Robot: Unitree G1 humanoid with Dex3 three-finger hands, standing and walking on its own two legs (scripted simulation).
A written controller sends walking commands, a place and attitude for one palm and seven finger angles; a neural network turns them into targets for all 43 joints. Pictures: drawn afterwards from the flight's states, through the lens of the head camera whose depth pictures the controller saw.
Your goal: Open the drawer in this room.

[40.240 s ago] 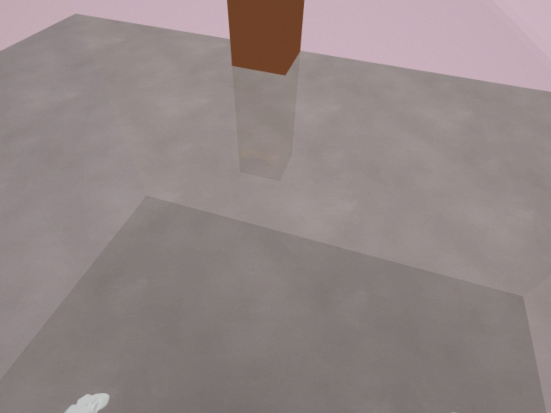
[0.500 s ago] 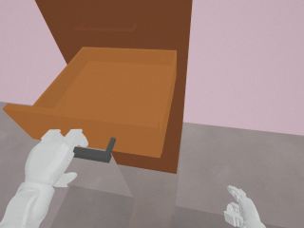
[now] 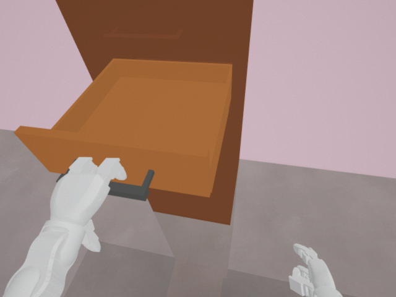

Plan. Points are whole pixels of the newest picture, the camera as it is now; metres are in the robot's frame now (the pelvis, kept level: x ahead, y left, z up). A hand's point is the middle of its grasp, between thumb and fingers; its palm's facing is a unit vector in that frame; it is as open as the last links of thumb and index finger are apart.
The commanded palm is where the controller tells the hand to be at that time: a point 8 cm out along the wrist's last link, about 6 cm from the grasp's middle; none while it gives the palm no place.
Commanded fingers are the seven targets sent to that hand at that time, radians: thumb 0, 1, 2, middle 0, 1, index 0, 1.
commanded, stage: lift the hand off the handle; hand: left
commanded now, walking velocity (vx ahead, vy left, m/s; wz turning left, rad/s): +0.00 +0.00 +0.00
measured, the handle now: (107, 178) +0.29 +0.23 +0.10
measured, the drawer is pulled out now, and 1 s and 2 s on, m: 0.30 0.29 0.29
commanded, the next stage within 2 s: draw the hand back to the body in 1.32 s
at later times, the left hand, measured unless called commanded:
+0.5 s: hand (87, 186) +0.25 +0.24 +0.13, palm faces +0.07 -0.02 -1.00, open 13.4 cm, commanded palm +0.23 +0.24 +0.20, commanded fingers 0.00 -0.50 0.30 -0.30 -1.20 -0.30 -1.20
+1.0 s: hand (72, 150) +0.27 +0.24 +0.21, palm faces +0.15 -0.01 -0.99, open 13.8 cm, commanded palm +0.23 +0.24 +0.27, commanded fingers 0.00 -0.50 0.30 -0.30 -1.20 -0.30 -1.20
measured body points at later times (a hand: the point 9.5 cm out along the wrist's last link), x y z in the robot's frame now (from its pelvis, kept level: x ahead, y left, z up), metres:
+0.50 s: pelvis -0.01 -0.01 +0.01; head -0.01 -0.05 +0.45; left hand +0.24 +0.24 +0.18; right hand +0.21 -0.22 -0.10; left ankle -0.02 +0.13 -0.73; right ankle +0.03 -0.13 -0.73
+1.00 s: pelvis -0.02 +0.00 +0.01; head -0.03 -0.06 +0.46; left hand +0.25 +0.23 +0.26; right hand +0.21 -0.21 -0.09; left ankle -0.02 +0.13 -0.73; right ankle +0.03 -0.13 -0.73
